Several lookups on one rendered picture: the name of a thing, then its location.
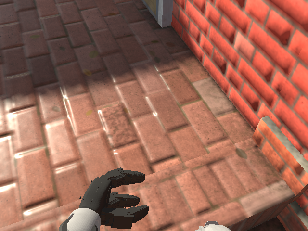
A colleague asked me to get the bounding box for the robot left hand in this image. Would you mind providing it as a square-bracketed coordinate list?
[79, 167, 149, 229]

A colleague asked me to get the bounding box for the left robot forearm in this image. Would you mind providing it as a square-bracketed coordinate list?
[59, 208, 101, 231]

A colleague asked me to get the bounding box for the right robot shin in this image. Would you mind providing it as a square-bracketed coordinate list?
[203, 220, 218, 228]

